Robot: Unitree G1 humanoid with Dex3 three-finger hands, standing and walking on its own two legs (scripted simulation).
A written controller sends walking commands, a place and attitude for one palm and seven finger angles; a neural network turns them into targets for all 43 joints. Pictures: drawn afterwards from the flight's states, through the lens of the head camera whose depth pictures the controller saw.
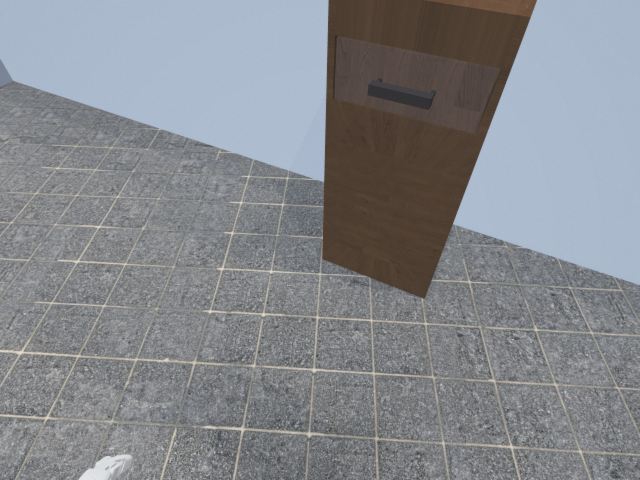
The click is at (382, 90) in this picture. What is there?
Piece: drawer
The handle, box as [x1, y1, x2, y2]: [367, 78, 435, 109]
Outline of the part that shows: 368,85 367,94 426,109 428,109 435,92 434,90 432,90 428,93 384,83 381,81 381,78 372,80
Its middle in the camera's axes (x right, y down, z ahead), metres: +0.20 -0.36 +0.94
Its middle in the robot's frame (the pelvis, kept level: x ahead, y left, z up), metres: +0.96 -0.15 +0.03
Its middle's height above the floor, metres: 0.80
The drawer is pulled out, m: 0.00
